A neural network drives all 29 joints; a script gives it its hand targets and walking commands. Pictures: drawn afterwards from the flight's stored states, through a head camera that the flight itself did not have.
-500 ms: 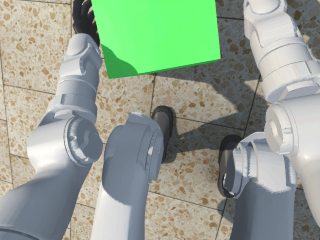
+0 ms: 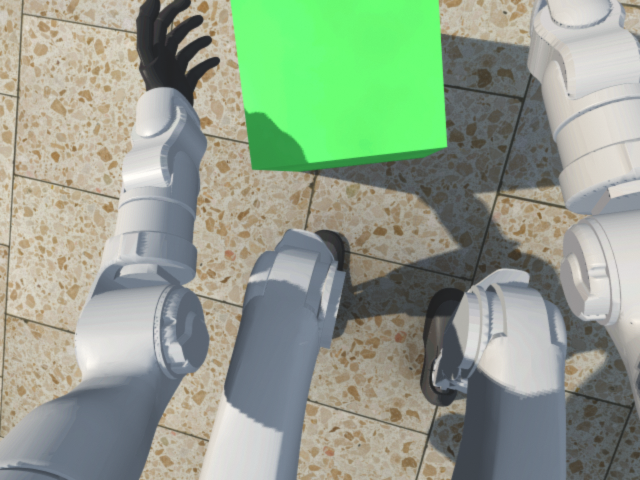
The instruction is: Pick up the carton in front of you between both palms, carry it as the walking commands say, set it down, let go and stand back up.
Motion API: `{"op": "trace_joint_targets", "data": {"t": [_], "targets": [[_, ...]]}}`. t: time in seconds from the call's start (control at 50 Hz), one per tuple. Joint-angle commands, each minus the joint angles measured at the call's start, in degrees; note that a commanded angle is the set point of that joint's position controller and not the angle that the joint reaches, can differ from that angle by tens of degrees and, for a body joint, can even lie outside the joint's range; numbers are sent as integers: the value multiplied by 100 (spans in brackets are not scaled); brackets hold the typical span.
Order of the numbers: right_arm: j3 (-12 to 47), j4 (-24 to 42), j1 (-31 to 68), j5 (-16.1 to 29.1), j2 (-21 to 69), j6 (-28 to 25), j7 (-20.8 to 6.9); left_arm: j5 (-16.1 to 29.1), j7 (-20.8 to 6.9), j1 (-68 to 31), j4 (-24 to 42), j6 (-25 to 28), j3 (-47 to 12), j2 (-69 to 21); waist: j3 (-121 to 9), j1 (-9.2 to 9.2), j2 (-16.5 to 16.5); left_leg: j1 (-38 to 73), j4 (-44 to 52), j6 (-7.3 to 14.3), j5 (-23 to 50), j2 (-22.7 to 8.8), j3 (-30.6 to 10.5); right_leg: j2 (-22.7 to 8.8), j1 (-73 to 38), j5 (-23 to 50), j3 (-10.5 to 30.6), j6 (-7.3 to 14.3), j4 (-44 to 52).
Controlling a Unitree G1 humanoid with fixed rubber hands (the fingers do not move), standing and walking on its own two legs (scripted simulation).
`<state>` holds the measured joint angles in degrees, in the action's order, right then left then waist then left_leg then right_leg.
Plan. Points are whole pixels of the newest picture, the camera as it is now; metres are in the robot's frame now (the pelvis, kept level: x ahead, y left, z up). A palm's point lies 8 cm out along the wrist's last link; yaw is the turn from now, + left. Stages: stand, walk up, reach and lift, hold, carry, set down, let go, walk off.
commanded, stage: set down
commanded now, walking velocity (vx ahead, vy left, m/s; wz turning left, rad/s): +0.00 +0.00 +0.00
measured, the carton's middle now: (347, 87) +0.51 +0.11 -0.29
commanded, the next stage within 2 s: let go in 0.78 s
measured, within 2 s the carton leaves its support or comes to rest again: neither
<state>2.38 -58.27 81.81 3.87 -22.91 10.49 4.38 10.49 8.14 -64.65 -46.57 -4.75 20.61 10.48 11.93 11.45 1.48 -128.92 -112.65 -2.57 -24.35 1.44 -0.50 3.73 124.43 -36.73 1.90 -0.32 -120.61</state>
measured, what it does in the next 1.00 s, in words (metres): rises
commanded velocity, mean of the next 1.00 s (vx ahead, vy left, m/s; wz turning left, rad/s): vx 0.00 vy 0.00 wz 0.00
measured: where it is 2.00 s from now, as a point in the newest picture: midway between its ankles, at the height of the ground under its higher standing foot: (376, 334)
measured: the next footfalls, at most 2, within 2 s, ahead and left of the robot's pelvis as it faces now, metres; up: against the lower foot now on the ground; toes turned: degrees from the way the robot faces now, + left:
none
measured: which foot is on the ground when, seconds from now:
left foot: down 0.00-1.00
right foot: down 0.00-1.00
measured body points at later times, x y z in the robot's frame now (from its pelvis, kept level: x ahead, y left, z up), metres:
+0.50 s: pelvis +0.02 +0.00 +0.12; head +0.34 +0.01 +0.44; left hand +0.47 +0.28 +0.02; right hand +0.60 -0.09 +0.01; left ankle +0.15 +0.13 -0.38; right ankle +0.09 -0.11 -0.38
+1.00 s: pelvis +0.05 +0.01 +0.25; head +0.33 +0.01 +0.61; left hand +0.45 +0.27 +0.14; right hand +0.57 -0.11 +0.14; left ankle +0.15 +0.13 -0.37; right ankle +0.09 -0.11 -0.37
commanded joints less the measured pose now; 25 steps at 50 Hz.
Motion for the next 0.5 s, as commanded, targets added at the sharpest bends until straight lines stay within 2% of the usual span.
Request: {"op": "trace_joint_targets", "data": {"t": [0.0,0.12,0.26,0.36,0.48], "targets": [[-339,407,1670,-62,-543,-36,-58,-100,24,-994,788,-74,29,654,-6503,325,560,4312,1021,-225,1359,48,683,85,-2373,530,-381,121,1630],[-440,143,1497,-105,-524,-41,-229,-254,1,-805,908,-205,50,501,-6620,381,512,4579,1497,-256,1430,87,675,121,-2470,610,-364,104,2141],[-468,566,1317,-278,-428,68,-348,-390,-56,-309,1274,-354,233,479,-7296,499,892,4931,2107,-213,1931,174,710,198,-3283,1133,-378,5,2729],[-539,952,1149,-420,-374,177,-390,-412,-137,-27,1600,-469,293,460,-7630,457,1112,5139,2575,-189,2237,221,739,234,-3979,1557,-379,-53,3191],[-681,1076,884,-549,-310,255,-472,-461,-234,206,1745,-563,314,375,-7559,390,1105,5437,3210,-197,2346,227,736,244,-4527,1806,-350,-70,3831]]}}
